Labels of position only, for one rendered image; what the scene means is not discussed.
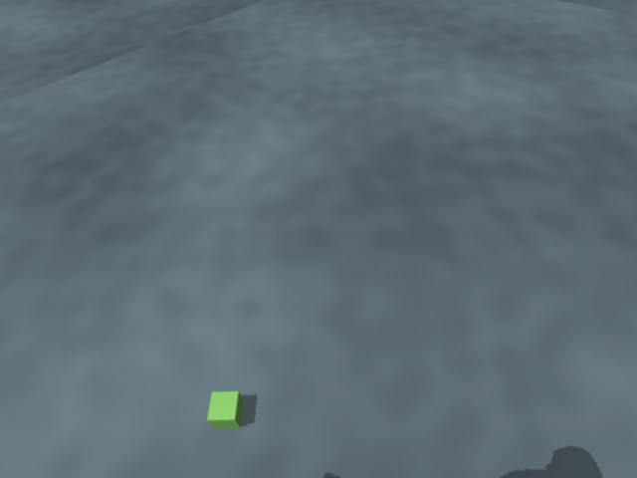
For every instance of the cube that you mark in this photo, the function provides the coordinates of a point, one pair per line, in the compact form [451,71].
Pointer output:
[225,410]

